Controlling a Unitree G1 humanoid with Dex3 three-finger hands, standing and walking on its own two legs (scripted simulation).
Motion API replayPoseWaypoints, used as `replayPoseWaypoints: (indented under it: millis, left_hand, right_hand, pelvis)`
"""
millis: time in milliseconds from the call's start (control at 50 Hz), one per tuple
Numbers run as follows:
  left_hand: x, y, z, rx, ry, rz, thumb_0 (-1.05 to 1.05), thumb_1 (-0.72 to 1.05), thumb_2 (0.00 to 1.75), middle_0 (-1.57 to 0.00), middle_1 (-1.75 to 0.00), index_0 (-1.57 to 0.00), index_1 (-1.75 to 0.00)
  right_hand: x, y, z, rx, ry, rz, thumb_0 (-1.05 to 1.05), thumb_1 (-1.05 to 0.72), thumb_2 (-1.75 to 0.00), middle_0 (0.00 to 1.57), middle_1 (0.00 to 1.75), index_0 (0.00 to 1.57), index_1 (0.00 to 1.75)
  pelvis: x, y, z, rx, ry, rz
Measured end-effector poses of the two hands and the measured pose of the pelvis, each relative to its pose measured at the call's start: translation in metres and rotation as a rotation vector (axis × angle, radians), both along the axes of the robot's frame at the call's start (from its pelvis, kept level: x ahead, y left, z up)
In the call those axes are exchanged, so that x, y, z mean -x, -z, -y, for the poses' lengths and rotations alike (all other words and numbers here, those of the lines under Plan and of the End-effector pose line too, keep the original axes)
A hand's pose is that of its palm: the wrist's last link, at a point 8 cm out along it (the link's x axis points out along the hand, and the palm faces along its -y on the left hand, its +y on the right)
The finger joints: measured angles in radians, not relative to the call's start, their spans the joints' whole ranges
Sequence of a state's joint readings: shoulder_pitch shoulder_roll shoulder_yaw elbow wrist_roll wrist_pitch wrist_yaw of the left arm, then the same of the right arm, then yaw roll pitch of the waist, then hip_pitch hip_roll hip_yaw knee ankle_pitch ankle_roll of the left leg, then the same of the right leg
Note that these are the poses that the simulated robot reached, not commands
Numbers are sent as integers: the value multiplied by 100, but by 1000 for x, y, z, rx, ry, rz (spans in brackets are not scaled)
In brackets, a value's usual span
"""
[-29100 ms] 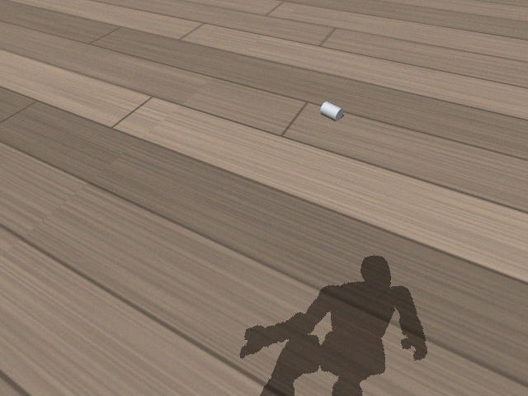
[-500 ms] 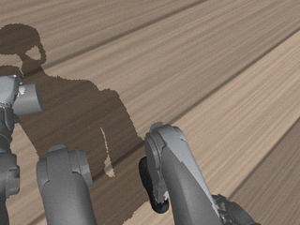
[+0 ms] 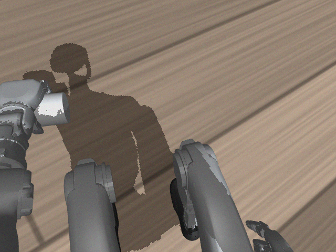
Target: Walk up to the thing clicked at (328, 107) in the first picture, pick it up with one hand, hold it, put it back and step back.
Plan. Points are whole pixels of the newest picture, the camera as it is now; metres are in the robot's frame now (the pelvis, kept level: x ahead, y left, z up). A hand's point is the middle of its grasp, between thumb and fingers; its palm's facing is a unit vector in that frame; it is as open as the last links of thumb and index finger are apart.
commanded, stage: lift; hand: left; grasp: from above
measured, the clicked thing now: (41, 110) +0.47 +0.27 -0.19
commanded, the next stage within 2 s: hold in 1.66 s
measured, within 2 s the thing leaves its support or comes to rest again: neither
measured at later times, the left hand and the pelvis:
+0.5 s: hand (1, 118) +0.42 +0.29 -0.06, palm faces -0.48 -0.07 -0.87, open 10.7 cm; pelvis +0.00 +0.01 +0.07, yaw +3 degrees
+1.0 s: hand out of the picture +0.35 +0.28 +0.14, palm faces -0.46 -0.11 -0.88, open 10.7 cm; pelvis +0.02 +0.01 +0.24, yaw +5 degrees
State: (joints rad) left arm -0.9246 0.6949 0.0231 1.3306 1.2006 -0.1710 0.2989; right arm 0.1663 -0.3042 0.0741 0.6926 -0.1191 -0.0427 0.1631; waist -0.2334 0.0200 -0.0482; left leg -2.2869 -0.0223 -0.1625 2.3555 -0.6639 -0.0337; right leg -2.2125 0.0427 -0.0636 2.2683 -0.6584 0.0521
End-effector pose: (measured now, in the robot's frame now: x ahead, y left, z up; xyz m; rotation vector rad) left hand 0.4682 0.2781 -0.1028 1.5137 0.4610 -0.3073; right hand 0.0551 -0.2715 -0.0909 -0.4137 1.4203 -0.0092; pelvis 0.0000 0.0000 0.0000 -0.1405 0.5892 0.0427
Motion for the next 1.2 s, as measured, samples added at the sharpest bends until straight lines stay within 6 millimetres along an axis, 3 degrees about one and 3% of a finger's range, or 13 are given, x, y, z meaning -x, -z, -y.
replayPoseWaypoints:
  millis: [260, 540, 820, 1040, 1200]
  left_hand:
    - [12, -38, -7, 1, -35, -5, 1, -7, 40, -72, -41, -74, -41]
    - [49, -112, -16, 20, -29, -11, 1, -8, 42, -71, -43, -73, -43]
    - [84, -224, -10, 37, -57, 20, 1, -9, 45, -72, -44, -73, -44]
    - [111, -320, -2, 39, -71, 7, 1, -9, 44, -73, -40, -74, -41]
    - [117, -371, 5, 34, -75, -12, 1, -9, 44, -74, -38, -75, -39]
  right_hand:
    - [7, -22, -2, 24, 90, 8, 1, -92, -90, 20, 30, 20, 30]
    - [-36, -69, -13, 0, 82, 124, 1, -91, -90, 20, 30, 20, 30]
    - [-82, -156, -20, -8, 89, 268, 1, -90, -90, 20, 30, 20, 30]
    - [-92, -235, -30, -30, 135, 326, 1, -90, -90, 20, 30, 20, 30]
    - [-94, -284, -29, -32, 148, 351, 1, -90, -90, 20, 30, 20, 30]
  pelvis:
    - [1, -25, -3, -7, -14, -24]
    - [0, -83, -6, -22, -33, -22]
    - [-7, -171, -8, -47, -51, 54]
    - [-20, -253, -9, -80, -54, 171]
    - [-32, -303, -9, -100, -56, 250]
